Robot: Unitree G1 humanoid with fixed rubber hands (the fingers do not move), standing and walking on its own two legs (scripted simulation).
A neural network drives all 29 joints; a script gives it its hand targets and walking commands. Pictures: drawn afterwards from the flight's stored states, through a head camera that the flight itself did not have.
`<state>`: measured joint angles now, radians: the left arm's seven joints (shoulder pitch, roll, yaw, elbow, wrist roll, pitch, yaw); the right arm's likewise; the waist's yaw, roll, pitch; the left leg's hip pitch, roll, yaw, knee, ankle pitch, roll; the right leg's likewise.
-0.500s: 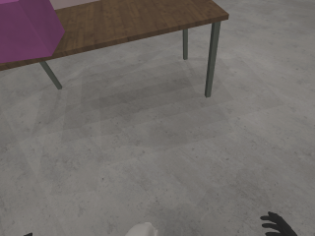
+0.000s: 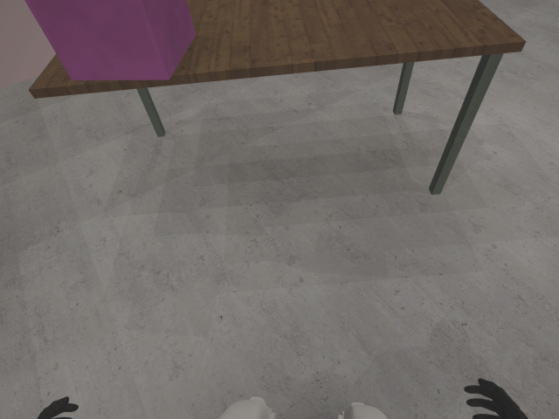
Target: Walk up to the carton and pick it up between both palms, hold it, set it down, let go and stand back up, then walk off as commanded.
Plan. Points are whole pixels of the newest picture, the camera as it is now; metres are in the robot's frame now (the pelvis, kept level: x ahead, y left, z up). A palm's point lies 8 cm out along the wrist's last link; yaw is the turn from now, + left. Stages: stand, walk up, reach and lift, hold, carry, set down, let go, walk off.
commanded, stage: walk up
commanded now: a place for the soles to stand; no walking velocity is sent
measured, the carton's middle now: (119, 10) +1.15 +0.51 +0.11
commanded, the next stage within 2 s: none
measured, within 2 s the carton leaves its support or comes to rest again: neither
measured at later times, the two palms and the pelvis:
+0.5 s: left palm out of the picture +0.16 +0.48 -0.04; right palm (399, 340) +0.26 -0.16 -0.08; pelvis +0.10 +0.13 +0.00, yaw +7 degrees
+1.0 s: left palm out of the picture +0.19 +0.56 -0.05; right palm (331, 268) +0.39 -0.07 -0.09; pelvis +0.20 +0.20 +0.00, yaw +12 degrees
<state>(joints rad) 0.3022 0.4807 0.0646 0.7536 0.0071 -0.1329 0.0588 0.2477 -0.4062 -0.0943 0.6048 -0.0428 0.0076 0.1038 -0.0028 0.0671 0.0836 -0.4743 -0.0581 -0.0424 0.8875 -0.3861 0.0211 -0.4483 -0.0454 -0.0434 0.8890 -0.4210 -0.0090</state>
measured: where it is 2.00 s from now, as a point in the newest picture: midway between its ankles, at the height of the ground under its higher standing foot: (214, 350)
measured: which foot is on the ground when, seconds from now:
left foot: down 0.00-0.00, up 0.02-0.30, down 0.32-0.68, up 0.70-0.96, down 0.98-1.00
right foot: down 0.00-0.34, up 0.36-0.62, down 0.64-0.98, up 1.00-1.00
